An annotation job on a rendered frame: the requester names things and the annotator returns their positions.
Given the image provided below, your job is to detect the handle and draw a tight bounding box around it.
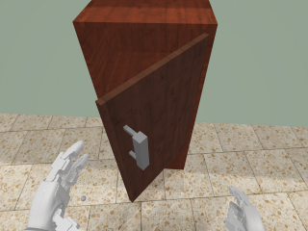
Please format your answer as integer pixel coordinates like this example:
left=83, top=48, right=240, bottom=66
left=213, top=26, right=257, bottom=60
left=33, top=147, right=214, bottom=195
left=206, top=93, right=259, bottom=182
left=123, top=125, right=149, bottom=170

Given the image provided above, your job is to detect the left robot hand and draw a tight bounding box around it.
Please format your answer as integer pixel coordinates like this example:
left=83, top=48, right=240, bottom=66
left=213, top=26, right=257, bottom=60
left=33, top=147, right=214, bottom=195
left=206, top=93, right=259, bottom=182
left=27, top=140, right=90, bottom=231

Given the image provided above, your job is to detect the right robot hand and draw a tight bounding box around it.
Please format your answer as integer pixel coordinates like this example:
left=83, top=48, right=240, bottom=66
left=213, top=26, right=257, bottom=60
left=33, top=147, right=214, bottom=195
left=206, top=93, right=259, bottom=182
left=225, top=185, right=265, bottom=231

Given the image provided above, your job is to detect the cupboard door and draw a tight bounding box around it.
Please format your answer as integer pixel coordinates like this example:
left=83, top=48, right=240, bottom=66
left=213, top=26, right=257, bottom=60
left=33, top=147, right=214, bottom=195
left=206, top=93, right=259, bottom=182
left=95, top=33, right=210, bottom=203

